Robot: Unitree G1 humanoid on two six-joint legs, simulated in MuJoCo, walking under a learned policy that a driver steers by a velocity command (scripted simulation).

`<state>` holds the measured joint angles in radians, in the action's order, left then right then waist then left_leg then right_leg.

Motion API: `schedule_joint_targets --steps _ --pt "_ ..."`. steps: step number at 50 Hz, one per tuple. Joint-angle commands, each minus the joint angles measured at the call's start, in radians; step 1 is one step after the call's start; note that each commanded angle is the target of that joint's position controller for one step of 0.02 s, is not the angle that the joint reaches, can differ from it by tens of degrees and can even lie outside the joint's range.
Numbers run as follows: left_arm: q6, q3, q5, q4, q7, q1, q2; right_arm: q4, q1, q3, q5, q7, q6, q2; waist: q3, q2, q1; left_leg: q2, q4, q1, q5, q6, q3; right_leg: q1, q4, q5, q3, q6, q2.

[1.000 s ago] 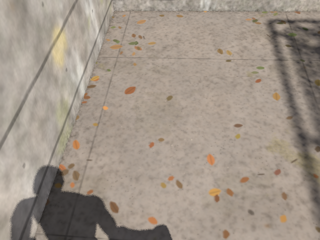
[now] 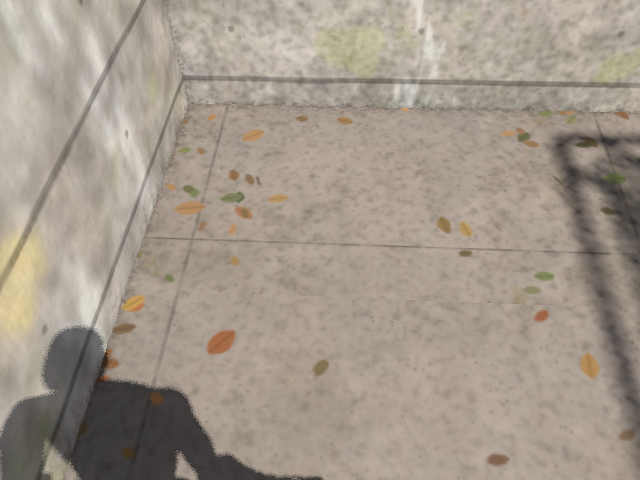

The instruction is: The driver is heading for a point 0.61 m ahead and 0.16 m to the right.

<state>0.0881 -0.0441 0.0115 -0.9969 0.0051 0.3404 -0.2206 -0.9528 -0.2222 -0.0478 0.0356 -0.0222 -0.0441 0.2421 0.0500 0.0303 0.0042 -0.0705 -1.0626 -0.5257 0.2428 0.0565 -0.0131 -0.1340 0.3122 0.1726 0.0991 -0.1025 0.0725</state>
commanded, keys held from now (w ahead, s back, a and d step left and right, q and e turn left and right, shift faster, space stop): w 0.32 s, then w+e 0.50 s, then no key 0.18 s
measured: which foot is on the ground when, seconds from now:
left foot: up 0.00-0.30, down 0.32-0.88, up 0.90-1.00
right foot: down 0.00-0.34, up 0.36-0.84, down 0.86-1.00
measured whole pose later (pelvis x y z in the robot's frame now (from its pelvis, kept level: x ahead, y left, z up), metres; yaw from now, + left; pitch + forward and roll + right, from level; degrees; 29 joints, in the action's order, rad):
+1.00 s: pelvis +0.53 -0.01 -0.01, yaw -17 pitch +0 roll +0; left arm 0.04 -0.06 0.01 -0.96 0.00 0.14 -0.23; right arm -0.96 -0.27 -0.03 0.01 0.03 -0.07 0.19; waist 0.08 0.01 -0.03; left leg -0.06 -1.22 -0.39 0.40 0.01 0.04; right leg -0.29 0.46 0.18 0.12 -0.14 0.10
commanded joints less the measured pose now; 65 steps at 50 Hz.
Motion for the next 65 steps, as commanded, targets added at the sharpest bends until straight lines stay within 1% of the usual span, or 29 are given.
schedule_joint_targets --steps 1,6,11,13,15,16,17,18,19,20,22,24,27,32,34,37,40,42,43,44,45,46,47,48,50,51,54,59,65 --pt "0.02 -0.015 -0.004 0.019 -0.002 0.045 -0.101 0.046 0.01 -0.004 0.002 -0.009 0.011 0.031 0.027 -0.081 -0.02 -0.037 0.078 -0.102 -0.106 -0.028 0.024 0.009 -0.199 -0.234 -0.202 -0.11 -0.262" --pt "0.018 -0.009 -0.002 -0.012 -0.004 0.122 -0.098 0.105 0.199 0.013 -0.011 -0.011 0.003 0.012 0.049 -0.091 0.028 -0.013 0.349 -0.084 -0.246 -0.036 0.075 0.06 -0.199 -0.326 -0.14 -0.088 -0.236" --pt "0.008 -0.011 0.012 -0.049 -0.019 0.179 -0.108 0.145 0.288 0.01 -0.012 -0.005 -0.006 0.034 0.067 -0.097 0.045 0.014 0.467 -0.093 -0.19 0.007 0.083 0.221 -0.142 -0.435 -0.143 -0.093 -0.294" --pt "0.005 -0.015 0.016 -0.052 -0.025 0.152 -0.12 0.138 0.243 0.002 -0.011 0.0 -0.015 0.046 0.046 -0.101 0.012 0.046 0.51 -0.004 -0.112 0.039 0.096 0.251 -0.059 -0.613 -0.125 -0.077 -0.303" --pt "-0.001 -0.017 0.014 -0.052 -0.024 0.12 -0.13 0.062 0.01 -0.018 -0.005 0.014 -0.03 0.073 -0.072 -0.082 -0.089 0.109 0.596 0.284 -0.103 0.082 0.126 0.214 0.21 -0.787 -0.081 -0.046 -0.264" --pt "0.0 -0.01 0.007 -0.035 -0.021 0.114 -0.112 0.01 -0.172 -0.039 0.014 0.026 -0.04 0.126 -0.18 -0.04 -0.152 0.009 0.602 0.55 -0.079 0.125 0.016 0.044 0.449 -0.591 -0.055 -0.027 -0.224" --pt "0.0 0.013 -0.037 -0.005 -0.008 0.216 -0.008 0.001 -0.289 -0.069 0.036 0.032 -0.04 0.239 -0.334 0.178 -0.131 -0.311 0.667 0.864 0.061 0.25 -0.46 -0.319 0.855 -0.04 0.007 0.026 -0.065" --pt "-0.003 -0.011 -0.015 -0.021 -0.012 0.194 -0.083 0.01 -0.225 -0.065 -0.001 0.022 -0.025 0.211 -0.337 0.114 -0.116 -0.357 0.793 0.811 0.087 0.265 -0.657 -0.433 0.994 0.335 -0.128 0.01 -0.014" --pt "-0.008 -0.022 -0.006 0.002 -0.012 0.107 -0.101 0.028 -0.103 -0.051 -0.018 0.02 -0.022 0.162 -0.165 0.049 -0.065 -0.318 0.81 0.656 0.133 0.226 -0.478 -0.484 1.005 0.249 -0.161 0.0 -0.082" --pt "-0.005 -0.018 -0.004 0.011 -0.007 0.061 -0.082 0.04 -0.031 -0.033 -0.019 0.016 -0.029 0.091 -0.072 0.004 -0.043 -0.277 0.859 0.513 0.083 0.191 -0.356 -0.463 0.949 0.17 -0.16 -0.001 -0.122" --pt "-0.028 -0.019 0.016 0.002 0.001 0.066 -0.047 0.023 -0.002 -0.014 -0.02 0.023 -0.045 0.029 0.0 0.031 0.009 -0.194 0.911 0.363 -0.036 0.112 -0.173 -0.382 0.856 0.109 -0.156 0.011 -0.163" --pt "-0.051 -0.019 0.022 -0.001 0.014 0.073 -0.024 0.001 -0.051 -0.012 -0.019 0.027 -0.065 0.027 -0.005 0.033 0.024 -0.175 0.926 0.341 -0.143 0.1 -0.089 -0.36 0.847 0.075 -0.145 0.022 -0.162" --pt "-0.069 -0.022 0.018 0.039 0.023 -0.025 -0.023 -0.017 -0.101 -0.018 -0.02 0.031 -0.078 0.055 0.022 0.026 0.024 -0.161 0.946 0.374 -0.232 0.086 0.013 -0.47 0.799 -0.024 -0.131 0.035 -0.178" --pt "-0.068 -0.014 0.012 0.098 0.036 -0.194 -0.016 -0.03 -0.153 -0.009 -0.021 0.037 -0.077 0.046 0.059 0.022 -0.005 -0.122 0.939 0.432 -0.353 0.063 0.141 -0.524 0.548 -0.19 -0.073 0.05 -0.161" --pt "-0.066 -0.009 0.022 0.129 0.038 -0.267 -0.006 -0.041 -0.176 -0.001 -0.034 0.054 -0.082 0.043 0.07 0.007 -0.026 -0.14 0.929 0.466 -0.433 0.062 0.168 -0.511 0.444 -0.204 -0.025 0.05 -0.138" --pt "-0.065 -0.005 0.028 0.162 0.042 -0.339 -0.009 -0.069 -0.234 -0.005 -0.028 0.068 -0.076 0.061 0.069 0.028 -0.05 -0.164 0.882 0.564 -0.546 0.06 0.21 -0.486 0.358 -0.146 0.032 0.015 -0.114" --pt "-0.056 -0.011 0.03 0.15 0.03 -0.28 -0.032 -0.074 -0.215 -0.009 -0.02 0.078 -0.065 0.09 0.023 0.058 -0.005 -0.187 0.73 0.64 -0.91 0.057 0.252 -0.395 0.325 -0.015 0.081 -0.041 -0.051" --pt "-0.046 -0.027 0.034 0.098 0.017 -0.123 -0.062 -0.069 -0.195 -0.013 -0.018 0.078 -0.051 0.108 -0.068 0.074 0.064 -0.187 0.46 0.63 -1.093 0.058 0.266 -0.213 0.27 0.047 0.09 -0.093 0.019" --pt "-0.033 -0.044 0.051 0.049 0.007 0.028 -0.098 -0.055 -0.181 -0.01 -0.026 0.073 -0.048 0.106 -0.151 0.043 0.138 -0.169 0.22 0.503 -0.937 0.034 0.272 0.015 0.178 -0.055 0.018 -0.135 -0.004" --pt "-0.031 -0.072 0.056 0.035 -0.004 0.107 -0.202 -0.007 -0.192 0.0 -0.03 0.066 -0.049 0.053 -0.266 -0.114 0.133 -0.089 -0.123 0.247 -0.227 -0.004 0.273 0.278 0.193 -0.338 -0.298 -0.194 -0.276" --pt "-0.042 -0.084 0.025 0.058 -0.007 0.058 -0.27 0.032 -0.259 0.002 -0.058 0.057 -0.046 0.024 -0.392 -0.243 0.058 0.117 -0.41 -0.04 0.365 -0.042 0.117 0.474 0.086 -0.677 -0.758 -0.374 -0.507" --pt "-0.051 -0.074 -0.004 0.055 -0.011 0.029 -0.232 0.024 -0.176 -0.005 -0.041 0.059 -0.04 0.064 -0.304 -0.007 0.065 0.033 -0.391 -0.085 0.24 -0.038 -0.003 0.378 0.066 -0.786 -0.552 -0.33 -0.46" --pt "-0.047 -0.057 -0.006 0.054 -0.013 -0.047 -0.175 0.04 -0.136 0.003 -0.046 0.056 -0.046 0.041 -0.187 -0.018 0.04 0.008 -0.327 -0.092 0.177 -0.037 -0.005 0.256 0.043 -0.813 -0.428 -0.294 -0.422" --pt "-0.044 -0.04 -0.004 0.053 -0.013 -0.101 -0.116 0.029 -0.134 0.005 -0.038 0.056 -0.044 0.033 -0.099 0.022 0.002 -0.021 -0.234 -0.055 0.151 -0.04 -0.005 0.137 0.0 -0.782 -0.338 -0.234 -0.366" --pt "-0.036 -0.018 -0.006 0.051 -0.017 -0.146 -0.069 0.012 -0.169 0.004 -0.003 0.051 -0.006 0.021 -0.061 -0.004 -0.044 -0.03 -0.113 0.063 0.115 -0.053 -0.006 -0.002 -0.037 -0.77 -0.224 -0.165 -0.292" --pt "-0.028 -0.016 -0.003 0.042 -0.015 -0.129 -0.078 0.006 -0.185 0.004 -0.001 0.047 0.01 0.012 -0.072 -0.012 -0.054 -0.015 -0.085 0.09 0.1 -0.059 0.002 -0.009 -0.034 -0.833 -0.2 -0.156 -0.277" --pt "-0.019 -0.018 0.004 0.024 -0.012 -0.107 -0.126 0.0 -0.191 0.006 -0.009 0.042 0.029 -0.001 -0.093 -0.055 -0.066 0.003 0.013 0.086 0.026 -0.07 0.021 0.007 -0.024 -0.921 -0.133 -0.117 -0.24" --pt "-0.031 0.003 0.014 -0.001 -0.022 -0.074 -0.096 0.005 -0.094 0.01 -0.023 0.054 0.035 0.004 -0.074 -0.131 -0.018 0.012 0.24 0.106 -0.067 -0.066 0.038 0.04 -0.02 -0.812 -0.086 -0.065 -0.2" --pt "-0.044 0.014 0.019 -0.031 -0.038 -0.073 -0.086 -0.024 -0.086 0.024 -0.026 0.077 0.025 -0.002 -0.041 -0.115 -0.003 0.024 0.474 0.231 0.001 -0.041 0.025 0.048 0.036 -0.665 -0.161 -0.095 -0.258"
